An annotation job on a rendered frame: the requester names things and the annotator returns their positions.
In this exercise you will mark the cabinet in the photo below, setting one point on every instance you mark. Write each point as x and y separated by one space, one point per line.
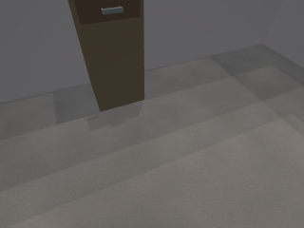
114 58

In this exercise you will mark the drawer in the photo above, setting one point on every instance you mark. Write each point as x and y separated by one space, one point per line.
89 11

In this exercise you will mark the handle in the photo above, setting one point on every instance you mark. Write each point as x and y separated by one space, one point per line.
112 10

